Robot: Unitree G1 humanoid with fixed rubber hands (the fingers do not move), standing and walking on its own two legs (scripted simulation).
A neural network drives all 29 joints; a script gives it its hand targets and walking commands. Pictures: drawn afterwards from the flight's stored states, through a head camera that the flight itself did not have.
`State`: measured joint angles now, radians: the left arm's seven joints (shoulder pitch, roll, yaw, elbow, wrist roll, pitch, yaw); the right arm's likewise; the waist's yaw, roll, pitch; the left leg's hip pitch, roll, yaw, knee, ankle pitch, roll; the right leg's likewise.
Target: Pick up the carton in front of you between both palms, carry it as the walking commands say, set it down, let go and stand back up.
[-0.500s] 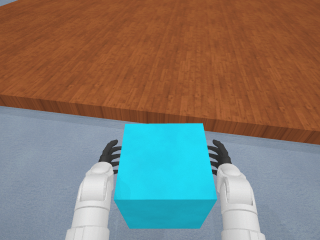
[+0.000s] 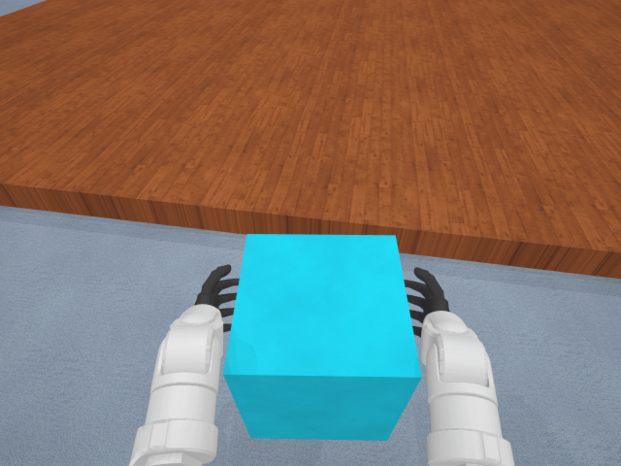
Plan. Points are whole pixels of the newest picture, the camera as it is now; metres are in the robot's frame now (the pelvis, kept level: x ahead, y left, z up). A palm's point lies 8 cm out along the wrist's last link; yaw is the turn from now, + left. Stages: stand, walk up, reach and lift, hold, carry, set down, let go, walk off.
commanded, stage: hold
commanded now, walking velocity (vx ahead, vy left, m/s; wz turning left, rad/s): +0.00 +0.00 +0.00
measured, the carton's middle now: (319, 341) +0.30 +0.00 -0.02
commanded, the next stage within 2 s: carry in 0.78 s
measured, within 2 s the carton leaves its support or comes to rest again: neither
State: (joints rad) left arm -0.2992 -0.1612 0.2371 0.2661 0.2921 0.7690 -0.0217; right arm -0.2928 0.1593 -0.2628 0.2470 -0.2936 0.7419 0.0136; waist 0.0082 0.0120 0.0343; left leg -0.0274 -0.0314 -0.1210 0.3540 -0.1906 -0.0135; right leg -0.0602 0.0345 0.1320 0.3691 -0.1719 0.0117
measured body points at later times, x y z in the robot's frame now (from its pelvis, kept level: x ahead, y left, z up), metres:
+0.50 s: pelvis +0.01 +0.00 +0.00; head -0.03 +0.00 +0.45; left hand +0.30 +0.15 +0.04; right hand +0.30 -0.15 +0.04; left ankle +0.01 +0.13 -0.75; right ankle +0.03 -0.13 -0.75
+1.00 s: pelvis +0.02 -0.01 -0.01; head -0.01 -0.02 +0.44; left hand +0.31 +0.15 +0.06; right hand +0.32 -0.16 +0.06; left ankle +0.01 +0.13 -0.74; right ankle +0.03 -0.13 -0.74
